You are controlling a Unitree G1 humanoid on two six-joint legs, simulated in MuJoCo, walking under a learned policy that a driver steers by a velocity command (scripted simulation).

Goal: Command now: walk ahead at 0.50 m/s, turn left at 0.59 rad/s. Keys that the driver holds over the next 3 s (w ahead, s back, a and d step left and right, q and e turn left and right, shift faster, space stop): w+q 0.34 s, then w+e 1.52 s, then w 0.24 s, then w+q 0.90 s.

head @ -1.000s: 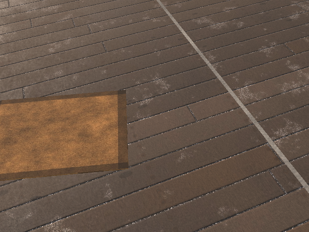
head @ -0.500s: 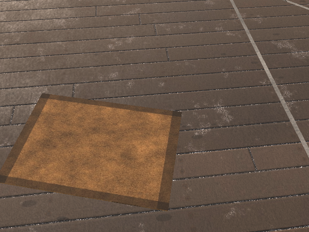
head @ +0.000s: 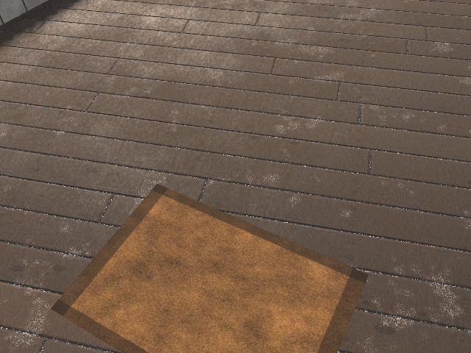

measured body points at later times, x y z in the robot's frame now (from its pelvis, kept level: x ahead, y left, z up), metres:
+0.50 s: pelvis +0.26 +0.09 -0.01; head +0.29 +0.10 +0.44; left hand +0.28 +0.38 -0.13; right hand +0.47 -0.13 -0.10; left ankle +0.29 +0.17 -0.74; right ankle +0.22 -0.09 -0.64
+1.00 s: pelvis +0.55 +0.08 -0.02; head +0.59 +0.09 +0.43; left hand +0.71 +0.35 -0.12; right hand +0.63 -0.19 -0.14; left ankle +0.36 +0.20 -0.63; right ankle +0.63 +0.02 -0.74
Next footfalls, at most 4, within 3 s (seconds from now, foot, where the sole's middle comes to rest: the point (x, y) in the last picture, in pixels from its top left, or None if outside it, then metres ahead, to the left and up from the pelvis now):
0.36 left None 0.32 0.18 -0.78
0.92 right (253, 296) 0.67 0.02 -0.78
1.38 left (199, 220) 0.95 0.20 -0.78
1.90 right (300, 185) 1.10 -0.16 -0.78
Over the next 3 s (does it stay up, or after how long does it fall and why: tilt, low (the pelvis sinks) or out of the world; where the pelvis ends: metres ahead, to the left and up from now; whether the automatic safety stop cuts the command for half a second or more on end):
stays up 1.56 -0.31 -0.01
